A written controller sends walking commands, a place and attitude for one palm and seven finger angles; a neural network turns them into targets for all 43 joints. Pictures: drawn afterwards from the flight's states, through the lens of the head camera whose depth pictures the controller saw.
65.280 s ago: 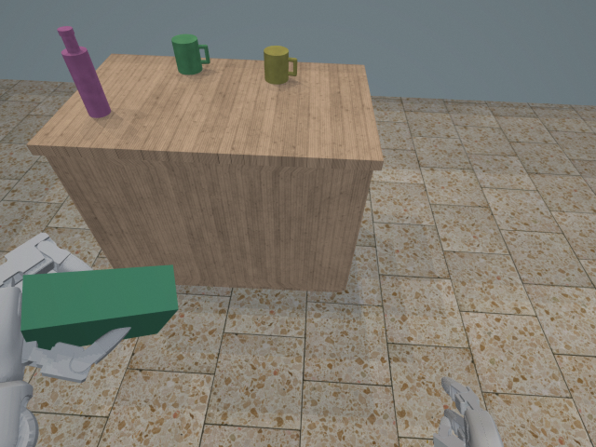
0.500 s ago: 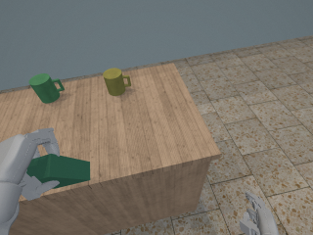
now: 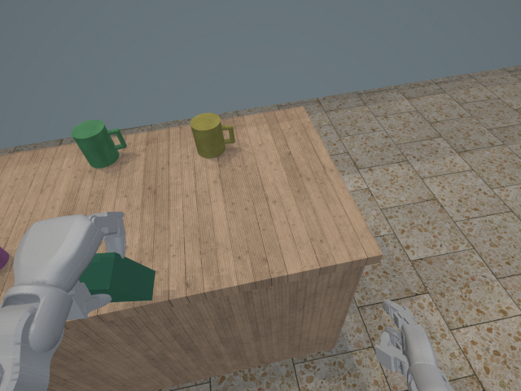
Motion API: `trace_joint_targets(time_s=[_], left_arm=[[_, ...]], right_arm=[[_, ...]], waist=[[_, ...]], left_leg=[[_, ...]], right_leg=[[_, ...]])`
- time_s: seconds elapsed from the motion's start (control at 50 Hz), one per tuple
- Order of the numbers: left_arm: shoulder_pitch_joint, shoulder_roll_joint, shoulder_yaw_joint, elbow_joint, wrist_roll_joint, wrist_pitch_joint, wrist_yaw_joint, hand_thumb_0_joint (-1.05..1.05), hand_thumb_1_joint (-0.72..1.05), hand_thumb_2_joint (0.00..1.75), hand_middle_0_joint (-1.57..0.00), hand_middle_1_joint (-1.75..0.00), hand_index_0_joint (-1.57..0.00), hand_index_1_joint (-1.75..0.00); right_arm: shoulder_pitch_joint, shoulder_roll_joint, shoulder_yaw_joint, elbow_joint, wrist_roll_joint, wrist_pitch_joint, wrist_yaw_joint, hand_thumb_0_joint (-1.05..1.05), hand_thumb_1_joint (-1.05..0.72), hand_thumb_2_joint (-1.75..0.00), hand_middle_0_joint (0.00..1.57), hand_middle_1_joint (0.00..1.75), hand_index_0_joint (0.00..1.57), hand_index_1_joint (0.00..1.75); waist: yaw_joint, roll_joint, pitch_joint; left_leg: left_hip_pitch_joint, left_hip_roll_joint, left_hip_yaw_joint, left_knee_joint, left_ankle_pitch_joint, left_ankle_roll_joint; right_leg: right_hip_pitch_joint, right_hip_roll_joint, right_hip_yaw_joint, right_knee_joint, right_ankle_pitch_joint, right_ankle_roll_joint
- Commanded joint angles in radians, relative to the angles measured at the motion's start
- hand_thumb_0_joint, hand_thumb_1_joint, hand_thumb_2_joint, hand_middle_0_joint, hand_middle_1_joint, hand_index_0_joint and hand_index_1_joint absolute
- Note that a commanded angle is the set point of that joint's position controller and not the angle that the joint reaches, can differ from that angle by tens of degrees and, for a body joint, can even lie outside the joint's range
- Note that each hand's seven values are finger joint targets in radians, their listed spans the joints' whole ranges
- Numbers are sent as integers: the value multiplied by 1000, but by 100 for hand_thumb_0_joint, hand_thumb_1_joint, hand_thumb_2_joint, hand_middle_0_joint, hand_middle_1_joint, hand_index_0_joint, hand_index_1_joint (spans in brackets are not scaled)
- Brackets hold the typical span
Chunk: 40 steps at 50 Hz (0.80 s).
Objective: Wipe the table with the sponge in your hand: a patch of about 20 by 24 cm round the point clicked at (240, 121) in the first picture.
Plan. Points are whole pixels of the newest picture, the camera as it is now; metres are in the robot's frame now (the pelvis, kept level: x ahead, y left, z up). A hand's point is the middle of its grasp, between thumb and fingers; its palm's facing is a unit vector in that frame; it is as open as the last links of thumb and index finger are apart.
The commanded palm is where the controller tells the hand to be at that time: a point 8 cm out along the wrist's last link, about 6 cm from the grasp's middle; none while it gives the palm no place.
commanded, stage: turn the palm down, sponge in hand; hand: left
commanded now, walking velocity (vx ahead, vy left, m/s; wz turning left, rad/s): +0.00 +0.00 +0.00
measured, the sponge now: (106, 283) +0.23 +0.28 +0.05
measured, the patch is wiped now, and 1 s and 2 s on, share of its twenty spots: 0.90 0.90 0.90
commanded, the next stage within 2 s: move the sponge above the wiping area in 0.62 s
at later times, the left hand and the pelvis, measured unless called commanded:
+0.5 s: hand (73, 261) +0.21 +0.27 +0.14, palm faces +0.15 -0.02 -0.99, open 8.5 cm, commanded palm +0.18 +0.26 +0.19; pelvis -0.01 -0.02 +0.00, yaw +0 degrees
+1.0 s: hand (80, 266) +0.22 +0.28 +0.11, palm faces +0.06 -0.08 -0.99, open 8.5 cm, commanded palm +0.19 +0.26 +0.18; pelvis +0.00 -0.02 +0.00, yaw +0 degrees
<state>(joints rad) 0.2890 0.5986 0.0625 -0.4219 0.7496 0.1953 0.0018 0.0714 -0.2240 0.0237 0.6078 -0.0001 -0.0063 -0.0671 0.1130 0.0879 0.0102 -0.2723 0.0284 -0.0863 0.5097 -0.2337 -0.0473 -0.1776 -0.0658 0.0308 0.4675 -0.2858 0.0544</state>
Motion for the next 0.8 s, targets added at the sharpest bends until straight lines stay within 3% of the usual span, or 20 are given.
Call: trace_joint_targets(time_s=[0.0,0.1,0.14,0.22,0.24,0.26,0.3,0.32,0.4,0.42,0.44,0.52,0.54,0.56,0.6,0.62,0.68,0.7,0.72,0.78], left_arm=[[-180,246,296,-66,27,54,113,0,10,130,-120,-160,-120,-160],[-208,114,105,21,30,126,46,0,10,130,-120,-160,-120,-160],[-247,96,34,-11,39,110,10,0,10,130,-120,-160,-120,-160],[-328,180,60,-127,127,56,-16,0,10,130,-120,-160,-120,-160],[-323,235,108,-105,153,41,-13,0,10,130,-120,-160,-120,-160],[-305,241,131,-123,160,25,-6,0,10,130,-120,-160,-120,-160],[-309,360,270,-149,184,8,21,0,10,130,-120,-160,-120,-160],[-306,270,210,-123,167,-1,35,0,10,130,-120,-160,-120,-160],[-244,229,251,23,100,36,72,0,10,130,-120,-160,-120,-160],[-262,157,175,29,80,46,71,0,10,130,-120,-160,-120,-160],[-262,180,178,65,81,60,64,0,10,130,-120,-160,-120,-160],[-275,100,42,23,73,93,3,0,10,130,-120,-160,-120,-160],[-273,135,54,17,84,90,-13,0,10,130,-120,-160,-120,-160],[-261,119,30,-22,87,83,-27,0,10,130,-120,-160,-120,-160],[-305,210,95,-103,130,64,-42,0,10,130,-120,-160,-120,-160],[-307,197,84,-129,134,42,-37,0,10,130,-120,-160,-120,-160],[-275,288,211,-132,158,-7,-4,0,10,130,-120,-160,-120,-160],[-270,336,277,-139,162,-3,14,0,10,130,-120,-160,-120,-160],[-279,223,192,-113,150,-7,29,0,10,130,-120,-160,-120,-160],[-238,216,232,-1,111,17,72,0,10,130,-120,-160,-120,-160]], right_arm=[[-187,-108,-44,-132,16,-33,5,0,-90,-90,20,30,20,30],[-269,-116,-26,-136,38,-37,3,0,-90,-90,20,30,20,30],[-249,-122,-31,-137,36,-49,-6,0,-90,-90,20,30,20,30],[-250,-110,-19,-144,23,-83,-12,0,-90,-90,20,30,20,30],[-239,-116,-26,-125,10,-80,-14,0,-90,-90,20,30,20,30],[-222,-117,-38,-124,8,-74,-13,0,-90,-90,20,30,20,30],[-243,-118,-37,-125,-1,-72,-5,0,-90,-90,20,30,20,30],[-219,-92,-33,-129,3,-70,-2,0,-90,-90,20,30,20,30],[-247,-110,-51,-102,24,-43,13,0,-90,-90,20,30,20,30],[-232,-107,-48,-105,28,-41,15,0,-90,-90,20,30,20,30],[-235,-119,-50,-93,27,-35,14,0,-90,-90,20,30,20,30],[-270,-125,-35,-125,37,-59,6,0,-90,-90,20,30,20,30],[-264,-129,-37,-118,32,-62,2,0,-90,-90,20,30,20,30],[-261,-130,-43,-133,31,-66,-2,0,-90,-90,20,30,20,30],[-290,-121,-28,-144,22,-78,-3,0,-90,-90,20,30,20,30],[-247,-112,-31,-145,20,-85,-4,0,-90,-90,20,30,20,30],[-195,-118,-50,-131,4,-69,1,0,-90,-90,20,30,20,30],[-229,-117,-46,-131,5,-67,7,0,-90,-90,20,30,20,30],[-196,-94,-45,-132,11,-64,9,0,-90,-90,20,30,20,30],[-181,-118,-67,-108,20,-43,18,0,-90,-90,20,30,20,30]], waist=[[27,60,-198],[0,-7,-101],[-18,-13,-88],[-3,-9,-182],[10,-2,-190],[7,1,-205],[44,10,-240],[27,-18,-232],[39,-2,-129],[19,-18,-126],[20,-32,-100],[-4,-43,-100],[4,-48,-111],[-5,-43,-114],[19,-13,-161],[8,-30,-193],[29,-25,-227],[47,1,-224],[21,-22,-208],[30,-30,-182]], left_leg=[[125,-34,83,-81,221,45],[88,-50,86,-125,98,53],[99,-50,86,-138,64,64],[138,-65,81,-118,100,78],[151,-67,75,-117,120,80],[167,-64,76,-108,146,78],[187,-68,73,-83,208,77],[189,-69,91,-73,226,75],[156,-55,90,-91,196,57],[149,-49,104,-98,184,58],[134,-50,99,-110,161,57],[124,-59,102,-124,121,70],[130,-64,98,-126,132,75],[136,-64,97,-122,131,78],[155,-68,86,-113,155,82],[170,-70,99,-98,193,85],[198,-66,93,-82,264,79],[198,-64,84,-78,272,74],[196,-59,106,-71,290,73],[176,-47,106,-79,284,61]], right_leg=[[39,101,-86,-75,157,-90],[11,92,-90,-100,90,-78],[8,82,-91,-103,69,-73],[28,85,-85,-90,74,-76],[29,91,-83,-94,87,-78],[46,90,-85,-97,102,-82],[66,105,-53,-101,154,-97],[60,91,-81,-95,163,-89],[26,100,-40,-125,145,-96],[30,84,-75,-117,139,-83],[17,85,-75,-120,119,-80],[25,78,-72,-110,107,-73],[27,78,-71,-108,123,-71],[32,77,-71,-104,129,-71],[38,89,-55,-100,138,-79],[52,80,-75,-84,168,-75],[68,87,-81,-84,234,-84],[75,102,-45,-90,234,-98],[69,88,-80,-79,251,-90],[57,83,-72,-88,257,-86]])
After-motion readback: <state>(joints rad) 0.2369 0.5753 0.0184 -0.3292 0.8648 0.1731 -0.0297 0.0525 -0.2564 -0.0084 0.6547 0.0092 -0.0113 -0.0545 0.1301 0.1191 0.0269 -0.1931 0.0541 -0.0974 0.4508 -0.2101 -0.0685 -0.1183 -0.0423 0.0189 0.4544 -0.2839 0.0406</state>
